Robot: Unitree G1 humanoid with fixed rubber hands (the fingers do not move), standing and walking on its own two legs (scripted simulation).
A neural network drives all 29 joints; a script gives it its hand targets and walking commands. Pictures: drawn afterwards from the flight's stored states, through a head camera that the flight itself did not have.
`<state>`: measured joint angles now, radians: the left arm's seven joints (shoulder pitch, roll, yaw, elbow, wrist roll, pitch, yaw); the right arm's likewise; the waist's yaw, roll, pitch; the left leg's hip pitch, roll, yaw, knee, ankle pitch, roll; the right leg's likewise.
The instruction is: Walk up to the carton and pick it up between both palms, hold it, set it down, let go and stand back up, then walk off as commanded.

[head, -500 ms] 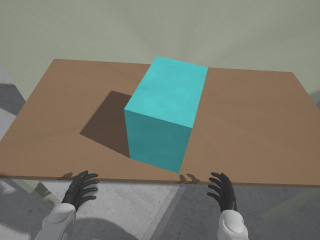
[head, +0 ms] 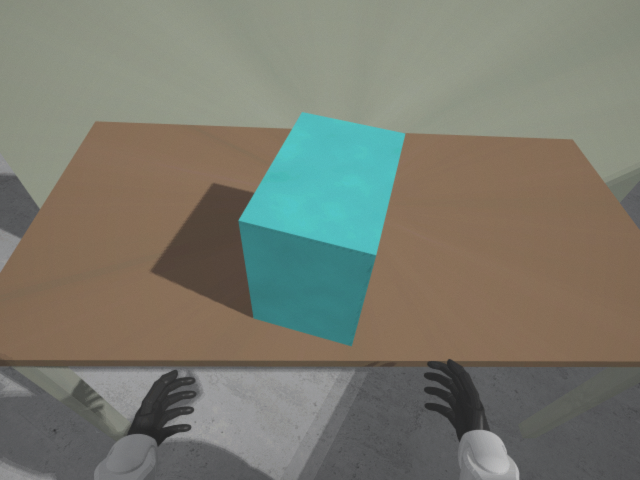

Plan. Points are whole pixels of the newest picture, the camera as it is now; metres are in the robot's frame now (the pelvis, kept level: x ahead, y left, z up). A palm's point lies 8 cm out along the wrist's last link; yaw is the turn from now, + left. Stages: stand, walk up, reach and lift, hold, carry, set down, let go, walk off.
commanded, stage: let go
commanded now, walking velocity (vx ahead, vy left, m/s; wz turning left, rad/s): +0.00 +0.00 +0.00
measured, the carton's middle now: (326, 229) +0.49 +0.00 -0.01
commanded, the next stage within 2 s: stand in 0.16 s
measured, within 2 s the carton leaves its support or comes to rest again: neither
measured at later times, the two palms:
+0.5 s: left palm (94, 443) +0.17 +0.28 -0.05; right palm (500, 438) +0.19 -0.23 -0.07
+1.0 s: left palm (49, 473) +0.14 +0.31 -0.05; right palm (536, 451) +0.17 -0.27 -0.07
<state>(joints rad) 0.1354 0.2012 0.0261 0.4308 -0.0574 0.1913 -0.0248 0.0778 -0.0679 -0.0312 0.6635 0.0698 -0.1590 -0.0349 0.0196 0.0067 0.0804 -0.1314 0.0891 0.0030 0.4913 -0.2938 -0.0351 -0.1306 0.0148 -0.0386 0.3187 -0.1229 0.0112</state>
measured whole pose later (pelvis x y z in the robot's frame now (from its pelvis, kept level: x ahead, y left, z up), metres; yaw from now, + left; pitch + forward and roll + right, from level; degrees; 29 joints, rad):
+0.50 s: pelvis +0.00 +0.00 +0.00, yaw +1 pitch -4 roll -1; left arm 0.16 0.29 0.09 0.52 -0.06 -0.01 -0.02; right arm 0.11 -0.20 -0.07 0.67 0.03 -0.05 0.00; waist 0.02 0.01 0.08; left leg -0.13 0.05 0.00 0.49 -0.30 -0.02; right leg -0.17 -0.03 -0.04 0.41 -0.18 0.03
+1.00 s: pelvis -0.01 +0.00 -0.01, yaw +1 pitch -6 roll +0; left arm 0.17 0.43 0.04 0.58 -0.06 0.01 -0.01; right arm 0.11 -0.32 -0.07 0.67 0.03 0.00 0.00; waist 0.03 0.01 0.08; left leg -0.14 0.03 0.00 0.54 -0.30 -0.02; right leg -0.20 -0.05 -0.03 0.52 -0.21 0.02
